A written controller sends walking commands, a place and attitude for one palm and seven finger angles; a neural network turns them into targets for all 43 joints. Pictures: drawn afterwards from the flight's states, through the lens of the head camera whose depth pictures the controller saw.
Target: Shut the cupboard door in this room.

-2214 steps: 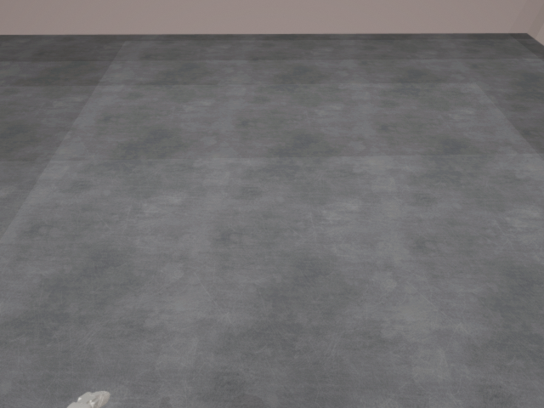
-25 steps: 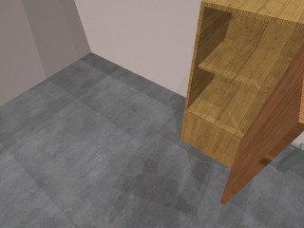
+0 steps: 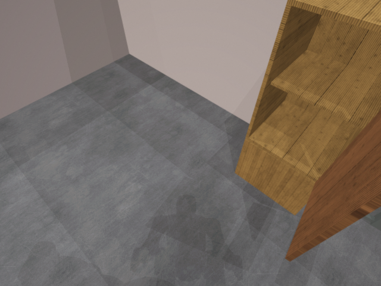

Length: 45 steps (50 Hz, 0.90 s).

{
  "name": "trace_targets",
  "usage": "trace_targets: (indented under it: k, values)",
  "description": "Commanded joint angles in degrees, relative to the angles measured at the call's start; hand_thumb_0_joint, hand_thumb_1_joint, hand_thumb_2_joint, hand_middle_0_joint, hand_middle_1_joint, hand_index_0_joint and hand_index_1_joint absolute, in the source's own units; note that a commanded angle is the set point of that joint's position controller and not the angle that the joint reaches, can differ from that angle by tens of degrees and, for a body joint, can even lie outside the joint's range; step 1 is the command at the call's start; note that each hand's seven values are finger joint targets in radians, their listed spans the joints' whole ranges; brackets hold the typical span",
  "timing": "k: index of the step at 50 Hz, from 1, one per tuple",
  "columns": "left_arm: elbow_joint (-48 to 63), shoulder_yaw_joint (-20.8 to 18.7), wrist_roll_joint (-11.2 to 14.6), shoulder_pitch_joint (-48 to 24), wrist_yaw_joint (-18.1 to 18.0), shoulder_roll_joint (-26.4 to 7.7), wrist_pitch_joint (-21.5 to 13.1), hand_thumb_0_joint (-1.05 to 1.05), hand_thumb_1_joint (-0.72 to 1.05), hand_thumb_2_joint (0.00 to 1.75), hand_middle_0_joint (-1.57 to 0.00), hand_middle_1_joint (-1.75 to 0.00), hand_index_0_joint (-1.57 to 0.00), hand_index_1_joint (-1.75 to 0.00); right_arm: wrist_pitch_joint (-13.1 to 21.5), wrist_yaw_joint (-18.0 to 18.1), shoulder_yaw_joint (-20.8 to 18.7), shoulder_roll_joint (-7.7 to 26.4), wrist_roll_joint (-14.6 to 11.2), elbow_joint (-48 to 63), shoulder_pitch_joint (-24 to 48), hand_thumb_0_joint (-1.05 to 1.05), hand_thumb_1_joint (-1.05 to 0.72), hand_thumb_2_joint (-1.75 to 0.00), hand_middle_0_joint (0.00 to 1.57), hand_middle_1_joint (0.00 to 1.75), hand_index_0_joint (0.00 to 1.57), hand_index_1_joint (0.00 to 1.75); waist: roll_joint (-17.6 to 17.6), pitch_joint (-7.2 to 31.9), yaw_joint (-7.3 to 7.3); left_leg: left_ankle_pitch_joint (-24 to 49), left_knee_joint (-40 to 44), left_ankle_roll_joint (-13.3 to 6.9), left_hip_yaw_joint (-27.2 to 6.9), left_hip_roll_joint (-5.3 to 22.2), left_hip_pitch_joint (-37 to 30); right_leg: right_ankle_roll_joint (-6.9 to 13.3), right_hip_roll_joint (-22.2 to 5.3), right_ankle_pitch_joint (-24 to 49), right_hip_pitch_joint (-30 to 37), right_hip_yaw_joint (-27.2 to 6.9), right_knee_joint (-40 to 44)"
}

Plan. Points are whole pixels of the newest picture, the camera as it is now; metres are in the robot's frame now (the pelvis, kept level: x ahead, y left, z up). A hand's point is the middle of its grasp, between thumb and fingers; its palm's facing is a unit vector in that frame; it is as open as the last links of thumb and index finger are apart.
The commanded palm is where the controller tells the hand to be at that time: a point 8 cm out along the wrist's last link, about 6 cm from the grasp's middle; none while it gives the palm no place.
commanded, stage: turn or walk to find it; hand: left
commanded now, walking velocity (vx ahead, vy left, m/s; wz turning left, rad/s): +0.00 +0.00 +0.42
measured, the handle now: out of the picture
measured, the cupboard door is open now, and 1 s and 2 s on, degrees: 97 97 97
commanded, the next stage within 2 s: stand and wait in 0.34 s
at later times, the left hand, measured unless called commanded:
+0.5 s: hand out of the picture +0.08 +0.19 -0.16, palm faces +0.16 -0.95 -0.28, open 7.4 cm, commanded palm none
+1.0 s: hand out of the picture -0.02 +0.14 -0.18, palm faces +0.18 -0.96 -0.20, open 7.4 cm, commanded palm none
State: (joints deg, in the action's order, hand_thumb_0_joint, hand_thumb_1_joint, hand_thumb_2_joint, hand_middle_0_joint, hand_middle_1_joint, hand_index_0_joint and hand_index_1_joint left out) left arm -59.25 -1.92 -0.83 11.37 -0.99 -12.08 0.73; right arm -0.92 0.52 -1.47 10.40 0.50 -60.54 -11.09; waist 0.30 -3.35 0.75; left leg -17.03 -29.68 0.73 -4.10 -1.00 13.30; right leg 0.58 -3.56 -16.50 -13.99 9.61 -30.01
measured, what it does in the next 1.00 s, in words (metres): steps on the spot: right foot, then left foot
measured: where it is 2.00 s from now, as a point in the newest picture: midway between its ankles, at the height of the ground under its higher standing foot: outside the picture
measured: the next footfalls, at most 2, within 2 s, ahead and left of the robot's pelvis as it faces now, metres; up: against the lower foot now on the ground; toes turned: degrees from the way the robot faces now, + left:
right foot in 0.50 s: +0.07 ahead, -0.13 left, +0.00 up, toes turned +7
left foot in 0.88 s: +0.01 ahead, +0.09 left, +0.00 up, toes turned +11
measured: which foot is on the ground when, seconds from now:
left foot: down 0.00-0.52, up 0.54-0.86, down 0.88-1.00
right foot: down 0.00-0.14, up 0.16-0.48, down 0.50-0.90, up 0.92-1.00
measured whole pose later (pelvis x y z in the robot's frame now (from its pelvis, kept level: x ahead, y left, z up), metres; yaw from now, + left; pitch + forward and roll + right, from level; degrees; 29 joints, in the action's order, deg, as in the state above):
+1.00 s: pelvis +0.02 -0.04 +0.00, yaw +5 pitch +0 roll +0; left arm -61.3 -3.6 -1.0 17.0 -0.2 -11.2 3.5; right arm 0.0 1.9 -2.4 8.8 0.8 -58.3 -6.9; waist -1.9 -4.9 3.0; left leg -18.1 -27.5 0.8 5.7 3.1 9.2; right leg -0.8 0.4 -27.6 -20.4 1.4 -48.8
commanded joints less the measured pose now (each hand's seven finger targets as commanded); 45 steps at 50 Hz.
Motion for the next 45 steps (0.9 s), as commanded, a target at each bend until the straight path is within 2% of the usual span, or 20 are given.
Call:
trace_targets:
  k: [1, 3, 5, 6, 7, 8, 9, 12, 19, 23, 24, 25, 26, 27, 29, 32, 36, 40, 43, 45]
  values:
    - [4.1, -3.2, -0.2, 2.8, -0.7, -10.9, -0.4, 0.00, 0.90, 0.90, -0.20, -0.30, -0.20, -0.30, 0.3, 0.5, -2.3, 7.0, 0.2, 5.4, -1.2, 0.00, -0.90, -0.90, 0.20, 0.30, 0.20, 0.30, -9.1, 5.0, 0.70, 5.4, -8.9, 0.1, 2.1, 2.7, 7.1, 6.1, -16.8, 13.8, 6.9, -11.7, 7.1]
    - [5.2, -3.4, -0.6, 1.6, -0.9, -11.3, -0.3, 0.00, 0.90, 0.90, -0.20, -0.30, -0.20, -0.30, -0.2, 0.1, -2.4, 6.1, 0.3, 6.3, -0.3, 0.00, -0.90, -0.90, 0.20, 0.30, 0.20, 0.30, -11.1, 2.6, 0.64, -8.1, -10.8, 0.9, 4.4, 3.4, 7.7, 8.3, -19.8, 15.5, 3.6, -11.6, 7.3]
    - [6.2, -3.5, -0.6, -0.1, -0.6, -11.2, 0.0, 0.00, 0.90, 0.90, -0.20, -0.30, -0.20, -0.30, -0.1, -0.5, -2.4, 5.9, 0.4, 6.4, -2.1, 0.00, -0.90, -0.90, 0.20, 0.30, 0.20, 0.30, -8.2, 2.8, -1.01, -1.5, -2.8, 0.4, 4.5, 4.2, 1.9, 5.0, -17.1, 13.1, -0.8, -6.8, 2.1]
    - [6.9, -3.4, -0.2, -0.8, -0.3, -9.8, 0.5, 0.00, 0.90, 0.90, -0.20, -0.30, -0.20, -0.30, 0.3, -0.6, -2.8, 7.9, 0.7, 6.4, -3.9, 0.00, -0.90, -0.90, 0.20, 0.30, 0.20, 0.30, -0.3, 3.6, -1.97, 7.6, 4.0, -1.9, -3.5, 8.1, -1.2, 0.9, -11.3, 5.2, -5.5, -2.2, -5.0]
    - [8.3, -2.7, 0.3, -1.1, -0.2, -6.5, 1.0, 0.00, 0.90, 0.90, -0.20, -0.30, -0.20, -0.30, 0.6, -0.5, -3.8, 12.7, 1.2, 6.8, -5.2, 0.00, -0.90, -0.90, 0.20, 0.30, 0.20, 0.30, 16.0, 2.1, -2.83, 12.1, 12.9, -7.0, -20.4, 17.2, -2.2, -3.7, -2.3, -9.2, -12.4, 1.3, -16.9]
    - [9.2, -2.3, -0.1, -4.9, -0.6, -6.5, 1.3, 0.00, 0.90, 0.90, -0.20, -0.30, -0.20, -0.30, 0.6, 0.3, -4.4, 13.9, 1.1, 5.7, -7.4, 0.00, -0.90, -0.90, 0.20, 0.30, 0.20, 0.30, 16.6, 1.6, -4.71, 13.5, 17.5, -10.3, -26.8, 20.7, -2.1, -3.5, -0.7, -18.2, -15.7, -5.6, -26.7]
    - [9.0, -2.6, -0.2, -5.4, -0.5, -6.8, 1.4, 0.00, 0.90, 0.90, -0.20, -0.30, -0.20, -0.30, 0.6, 0.8, -4.3, 13.8, 0.9, 5.5, -6.8, 0.00, -0.90, -0.90, 0.20, 0.30, 0.20, 0.30, 11.4, 1.3, -3.43, 11.8, 16.7, -11.3, -25.2, 20.1, -2.5, -3.2, -1.6, -15.9, -17.7, -9.5, -30.6]
    - [7.6, -2.3, -0.1, -3.2, 0.2, -6.0, 0.6, 0.00, 0.90, 0.90, -0.20, -0.30, -0.20, -0.30, 1.3, 1.2, -3.5, 11.6, 0.8, 6.2, -4.0, 0.00, -0.90, -0.90, 0.20, 0.30, 0.20, 0.30, 4.8, 5.3, -1.31, 21.6, 11.8, -10.8, -15.6, 15.2, -8.3, -4.2, -1.2, -9.4, -18.6, -9.9, -31.3]
    - [8.5, -1.3, 0.4, -4.2, 0.1, -4.5, 0.3, 0.00, 0.90, 0.90, -0.20, -0.30, -0.20, -0.30, 0.6, 0.9, -4.3, 11.7, 0.8, 6.1, -4.6, 0.00, -0.90, -0.90, 0.20, 0.30, 0.20, 0.30, 9.1, 7.4, -2.52, 33.2, 7.5, -10.2, -12.0, 12.9, -10.1, -4.9, 1.5, -10.3, -11.2, -7.5, -15.2]
    - [5.0, -1.3, 0.4, 3.9, -0.2, -5.4, -0.8, 0.00, 0.90, 0.90, -0.20, -0.30, -0.20, -0.30, 0.6, 0.7, -4.0, 10.4, 0.3, 6.2, -1.2, 0.00, -0.90, -0.90, 0.20, 0.30, 0.20, 0.30, 8.0, 8.8, 1.13, 22.7, 3.0, -5.6, -9.4, 9.4, -1.1, -4.2, 1.9, 4.8, 5.7, -5.7, 5.6]
    - [4.2, -1.4, 0.0, 5.4, -0.5, -7.9, -1.4, 0.00, 0.90, 0.90, -0.20, -0.30, -0.20, -0.30, 0.8, 0.3, -3.5, 8.1, -0.1, 5.9, -1.9, 0.00, -0.90, -0.90, 0.20, 0.30, 0.20, 0.30, 1.6, 8.9, 1.52, 13.0, -1.2, -2.5, -6.5, 6.1, 4.5, -3.2, -3.0, 8.9, 12.0, -10.3, 10.3]
    - [4.3, -2.0, -0.5, 4.8, -0.9, -11.8, -2.0, 0.00, 0.90, 0.90, -0.20, -0.30, -0.20, -0.30, 1.0, 0.0, -2.7, 4.5, -0.3, 6.7, -2.9, 0.00, -0.90, -0.90, 0.20, 0.30, 0.20, 0.30, -11.3, 7.7, 0.51, -2.3, -7.4, 0.7, -0.4, 0.2, 12.2, 1.3, -14.9, 12.1, 13.9, -23.8, 12.2]
    - [5.2, -2.2, -0.4, 3.9, -0.7, -12.9, -1.8, 0.00, 0.90, 0.90, -0.20, -0.30, -0.20, -0.30, 0.1, 0.3, -2.9, 5.5, -0.1, 7.5, -1.0, 0.00, -0.90, -0.90, 0.20, 0.30, 0.20, 0.30, -13.3, 4.0, 1.47, -15.5, -14.6, 1.2, 0.4, -0.6, 11.4, 6.9, -21.2, 13.4, 5.7, -28.4, 14.9]
    - [5.1, -2.4, -0.3, 2.9, -0.7, -12.1, -1.9, 0.00, 0.90, 0.90, -0.20, -0.30, -0.20, -0.30, -0.9, 0.4, -3.2, 6.3, 0.4, 6.6, -0.7, 0.00, -0.90, -0.90, 0.20, 0.30, 0.20, 0.30, -14.5, 1.6, 1.08, -15.9, -19.8, 0.7, -1.7, 0.9, 10.5, 8.4, -19.7, 11.5, 0.8, -28.7, 15.6]
    - [5.0, -1.7, -0.3, -0.4, -0.7, -8.9, -1.7, 0.00, 0.90, 0.90, -0.20, -0.30, -0.20, -0.30, -0.7, 0.3, -3.0, 5.7, 0.4, 4.0, -2.0, 0.00, -0.90, -0.90, 0.20, 0.30, 0.20, 0.30, -9.0, -0.6, -0.94, -10.6, -24.6, 0.7, 0.1, 1.7, 10.4, 8.6, -14.4, 17.7, 1.1, -21.3, 13.0]
    - [4.2, -1.3, -0.3, 2.2, -0.6, -7.4, -2.1, 0.00, 0.90, 0.90, -0.20, -0.30, -0.20, -0.30, -0.5, 0.1, -2.4, 4.6, 0.0, 2.9, -2.0, 0.00, -0.90, -0.90, 0.20, 0.30, 0.20, 0.30, -9.8, 1.3, -0.27, -8.3, -21.7, 1.4, 2.6, 2.1, 8.6, 7.1, -11.3, 27.9, 4.5, -15.5, 11.0]
    - [1.5, -1.6, -0.4, 6.5, -0.6, -7.9, -2.4, 0.00, 0.90, 0.90, -0.20, -0.30, -0.20, -0.30, 0.6, 0.5, -1.8, 4.2, 0.0, 2.8, 1.5, 0.00, -0.90, -0.90, 0.20, 0.30, 0.20, 0.30, -10.3, 2.5, 1.57, -7.2, -9.1, 1.5, 5.3, 2.3, 5.7, 8.5, -10.2, 33.7, 8.2, -19.1, 10.5]
    - [0.7, -2.4, -0.1, 7.3, -0.8, -8.4, -1.6, 0.00, 0.90, 0.90, -0.20, -0.30, -0.20, -0.30, 0.9, 1.3, -1.6, 4.3, -0.3, 2.5, 0.8, 0.00, -0.90, -0.90, 0.20, 0.30, 0.20, 0.30, -9.1, 4.9, 0.76, -2.6, 0.1, 1.6, 6.1, 2.3, 1.8, 7.9, -9.9, 39.4, 9.8, -22.4, 7.4]
    - [1.9, -2.8, 0.5, 5.2, -0.5, -7.1, -0.8, 0.00, 0.90, 0.90, -0.20, -0.30, -0.20, -0.30, 1.7, 1.9, -2.3, 6.9, -0.2, 1.8, -2.0, 0.00, -0.90, -0.90, 0.20, 0.30, 0.20, 0.30, -2.9, 7.1, -1.24, 13.4, 8.2, -0.4, 4.2, 7.8, -13.4, 3.1, -4.3, 27.7, -0.6, -18.7, 2.9]
    - [3.2, -2.5, 0.5, 4.0, 0.3, -4.9, -0.2, 0.00, 0.90, 0.90, -0.20, -0.30, -0.20, -0.30, 1.6, 2.3, -3.5, 10.8, 0.2, 2.7, -2.0, 0.00, -0.90, -0.90, 0.20, 0.30, 0.20, 0.30, 11.6, 6.4, -2.09, 26.9, 8.9, -7.5, -5.9, 20.5, -17.9, -0.8, 2.7, -0.5, -11.2, -10.8, -7.9]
